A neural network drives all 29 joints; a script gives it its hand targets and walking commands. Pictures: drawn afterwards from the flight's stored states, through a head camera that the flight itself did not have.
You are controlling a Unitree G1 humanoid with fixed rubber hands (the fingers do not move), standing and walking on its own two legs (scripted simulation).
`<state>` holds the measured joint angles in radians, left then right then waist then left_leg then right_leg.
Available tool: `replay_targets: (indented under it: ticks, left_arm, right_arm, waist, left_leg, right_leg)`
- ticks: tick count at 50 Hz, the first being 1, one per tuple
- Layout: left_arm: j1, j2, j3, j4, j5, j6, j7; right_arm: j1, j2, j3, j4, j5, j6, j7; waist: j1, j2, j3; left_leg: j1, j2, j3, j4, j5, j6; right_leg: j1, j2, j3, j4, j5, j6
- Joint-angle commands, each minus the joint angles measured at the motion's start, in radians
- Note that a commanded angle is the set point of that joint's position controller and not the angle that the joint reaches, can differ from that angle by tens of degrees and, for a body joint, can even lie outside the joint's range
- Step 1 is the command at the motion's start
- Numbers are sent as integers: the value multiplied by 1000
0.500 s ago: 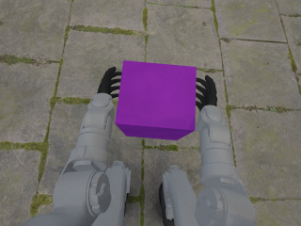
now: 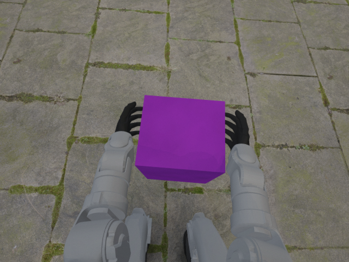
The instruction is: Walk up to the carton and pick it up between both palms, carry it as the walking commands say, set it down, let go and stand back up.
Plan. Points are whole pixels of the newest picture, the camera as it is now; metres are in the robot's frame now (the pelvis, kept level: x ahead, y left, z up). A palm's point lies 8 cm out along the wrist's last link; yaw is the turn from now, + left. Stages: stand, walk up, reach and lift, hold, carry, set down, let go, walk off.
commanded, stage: reach and lift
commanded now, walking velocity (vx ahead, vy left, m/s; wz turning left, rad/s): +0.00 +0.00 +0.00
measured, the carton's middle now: (179, 146) +0.41 -0.02 -0.12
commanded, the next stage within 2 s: none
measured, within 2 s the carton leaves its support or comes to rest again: neither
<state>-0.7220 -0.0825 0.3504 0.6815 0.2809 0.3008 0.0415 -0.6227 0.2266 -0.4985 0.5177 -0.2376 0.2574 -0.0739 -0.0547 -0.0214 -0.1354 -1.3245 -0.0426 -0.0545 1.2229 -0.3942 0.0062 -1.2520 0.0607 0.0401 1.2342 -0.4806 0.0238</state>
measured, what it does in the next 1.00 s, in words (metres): rises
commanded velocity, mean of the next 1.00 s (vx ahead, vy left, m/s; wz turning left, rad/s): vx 0.00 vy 0.00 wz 0.00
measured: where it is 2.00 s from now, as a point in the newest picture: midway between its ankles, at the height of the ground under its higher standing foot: (167, 260)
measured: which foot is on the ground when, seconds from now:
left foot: down 0.00-1.00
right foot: down 0.00-1.00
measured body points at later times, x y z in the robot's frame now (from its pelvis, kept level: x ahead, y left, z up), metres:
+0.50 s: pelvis +0.02 +0.00 +0.07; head +0.15 +0.02 +0.50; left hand +0.41 +0.12 +0.02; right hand +0.39 -0.15 +0.04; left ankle +0.08 +0.11 -0.62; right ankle +0.05 -0.13 -0.62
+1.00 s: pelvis +0.03 +0.00 +0.11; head +0.08 +0.03 +0.56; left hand +0.39 +0.12 +0.09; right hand +0.37 -0.15 +0.11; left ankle +0.08 +0.11 -0.62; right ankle +0.05 -0.13 -0.62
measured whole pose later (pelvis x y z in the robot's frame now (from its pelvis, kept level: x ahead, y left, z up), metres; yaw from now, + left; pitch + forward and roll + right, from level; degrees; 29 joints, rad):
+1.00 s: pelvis +0.03 +0.00 +0.11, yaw +1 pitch +7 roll -1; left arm -0.46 -0.17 0.33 0.56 0.33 0.42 0.05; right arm -0.45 0.21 -0.39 0.50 -0.31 0.40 -0.03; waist -0.06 -0.04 -0.02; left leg -0.50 -0.04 -0.05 0.60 -0.21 0.02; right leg -0.44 0.03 0.08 0.61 -0.28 0.02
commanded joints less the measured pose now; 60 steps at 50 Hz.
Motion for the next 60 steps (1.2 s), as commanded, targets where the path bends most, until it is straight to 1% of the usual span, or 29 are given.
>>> replay_targets:
  ticks: [1, 12, 15, 21, 34, 48, 56, 60]
  left_arm:
    - [-494, -1049, -507, 31, -103, -40, -194]
    - [-416, -1047, -496, 6, -80, -37, -217]
    - [-397, -1044, -493, -1, -76, -36, -223]
    - [-357, -1038, -487, -10, -68, -29, -237]
    - [-290, -1051, -532, -48, -80, 2, -251]
    - [-242, -1035, -548, -102, -118, 78, -249]
    - [-238, -1019, -548, -137, -147, 131, -245]
    - [-249, -1021, -560, -164, -166, 161, -245]
  right_arm:
    - [-523, 983, 606, 140, 91, 31, 219]
    - [-432, 1005, 613, 120, 60, 38, 227]
    - [-400, 1017, 605, 123, 51, 39, 230]
    - [-343, 1036, 594, 127, 37, 46, 237]
    - [-244, 1059, 603, 112, 38, 76, 252]
    - [-183, 1049, 599, 96, 50, 152, 250]
    - [-167, 1038, 586, 89, 60, 210, 242]
    - [-172, 1033, 595, 70, 74, 244, 241]
  waist:
    - [-1, 80, -662]
    - [0, 69, -592]
    - [-4, 64, -573]
    - [-1, 57, -532]
    - [-7, 44, -454]
    - [-10, 39, -302]
    - [-10, 33, -222]
    - [-8, 30, -195]
  left_leg:
    - [610, -102, -16, -166, 222, -10]
    - [708, -90, -24, -293, 253, 1]
    - [735, -87, -25, -328, 262, 4]
    - [791, -79, -24, -398, 289, 10]
    - [970, -67, -39, -539, 336, 15]
    - [1171, -55, -57, -680, 348, 12]
    - [1244, -47, -50, -741, 333, 10]
    - [1279, -41, -44, -765, 323, 11]
  right_leg:
    - [223, 110, -12, -182, 229, 1]
    - [379, 93, 10, -317, 277, -1]
    - [424, 88, 15, -354, 293, -2]
    - [511, 78, 25, -425, 330, -4]
    - [680, 63, 39, -559, 396, -10]
    - [860, 46, 49, -706, 415, -26]
    - [950, 39, 53, -770, 408, -29]
    - [988, 35, 56, -795, 406, -29]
